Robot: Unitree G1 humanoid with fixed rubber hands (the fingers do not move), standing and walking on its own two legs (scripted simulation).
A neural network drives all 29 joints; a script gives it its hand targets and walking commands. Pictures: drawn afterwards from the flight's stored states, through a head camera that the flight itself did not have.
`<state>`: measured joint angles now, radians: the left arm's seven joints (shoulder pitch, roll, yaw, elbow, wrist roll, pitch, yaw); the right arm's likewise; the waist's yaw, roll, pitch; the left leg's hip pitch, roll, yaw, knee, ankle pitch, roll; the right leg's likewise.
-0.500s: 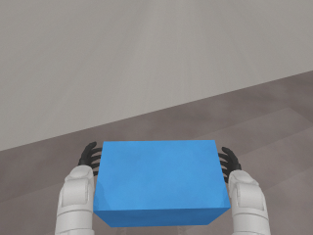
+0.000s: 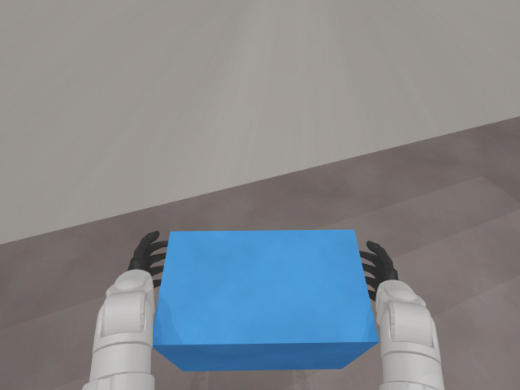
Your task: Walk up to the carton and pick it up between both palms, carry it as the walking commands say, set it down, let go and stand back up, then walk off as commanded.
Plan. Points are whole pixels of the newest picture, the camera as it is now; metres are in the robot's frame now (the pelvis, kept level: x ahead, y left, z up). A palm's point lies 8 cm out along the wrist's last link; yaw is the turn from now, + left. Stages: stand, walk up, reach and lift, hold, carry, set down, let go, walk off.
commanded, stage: reach and lift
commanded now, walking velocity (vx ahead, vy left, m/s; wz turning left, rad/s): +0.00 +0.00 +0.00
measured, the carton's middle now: (262, 305) +0.28 +0.00 -0.04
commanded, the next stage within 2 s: hold in 0.02 s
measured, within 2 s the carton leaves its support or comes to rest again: neither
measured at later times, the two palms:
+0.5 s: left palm (141, 277) +0.28 +0.20 +0.04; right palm (385, 290) +0.28 -0.19 +0.04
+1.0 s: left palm (139, 278) +0.28 +0.20 +0.04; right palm (384, 292) +0.27 -0.18 +0.04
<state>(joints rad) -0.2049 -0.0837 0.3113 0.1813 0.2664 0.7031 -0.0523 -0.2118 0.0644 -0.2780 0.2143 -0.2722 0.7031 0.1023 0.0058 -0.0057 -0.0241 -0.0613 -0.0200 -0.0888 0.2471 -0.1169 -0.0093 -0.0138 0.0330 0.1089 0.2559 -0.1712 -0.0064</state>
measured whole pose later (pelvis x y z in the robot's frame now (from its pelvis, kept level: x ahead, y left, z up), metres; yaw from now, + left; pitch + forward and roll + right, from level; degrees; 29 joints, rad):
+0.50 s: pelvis +0.00 +0.01 +0.00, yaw +0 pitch -4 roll +0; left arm -0.20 -0.09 0.31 0.18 0.27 0.70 -0.05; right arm -0.20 0.07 -0.29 0.21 -0.27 0.70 0.11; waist 0.00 -0.01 -0.02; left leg -0.05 -0.03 -0.08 0.24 -0.12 0.00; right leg 0.00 0.02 0.12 0.25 -0.17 0.00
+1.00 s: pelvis +0.00 +0.00 +0.00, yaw +0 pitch -5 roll +0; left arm -0.20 -0.08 0.31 0.19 0.27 0.69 -0.06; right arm -0.19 0.09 -0.29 0.18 -0.28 0.70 0.10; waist 0.00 -0.01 -0.01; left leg -0.04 -0.03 -0.08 0.24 -0.12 0.00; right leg 0.00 0.02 0.11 0.25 -0.17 0.00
